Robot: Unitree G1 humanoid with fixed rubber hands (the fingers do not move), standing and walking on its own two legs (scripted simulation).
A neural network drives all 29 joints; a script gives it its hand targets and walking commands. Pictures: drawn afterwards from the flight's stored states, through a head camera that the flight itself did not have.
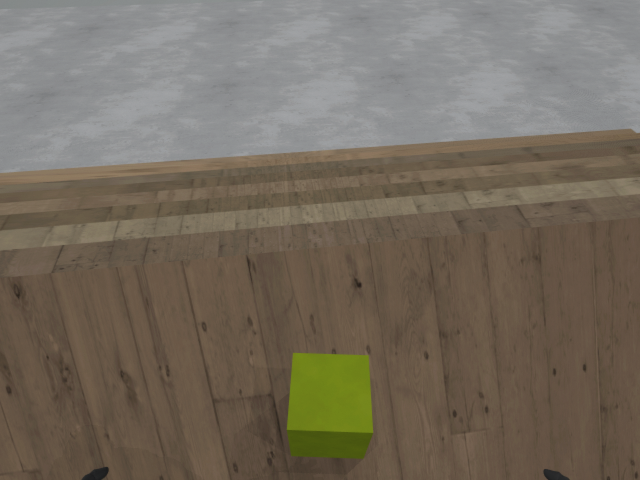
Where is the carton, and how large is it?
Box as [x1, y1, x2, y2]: [287, 353, 372, 458]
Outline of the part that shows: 293,353 287,421 287,433 291,455 362,458 372,434 368,355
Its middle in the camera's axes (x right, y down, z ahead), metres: +0.03 +0.48 +1.10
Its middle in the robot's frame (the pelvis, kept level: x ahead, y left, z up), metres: +0.44 -0.02 -0.66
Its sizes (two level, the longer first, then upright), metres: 0.210 0.200 0.250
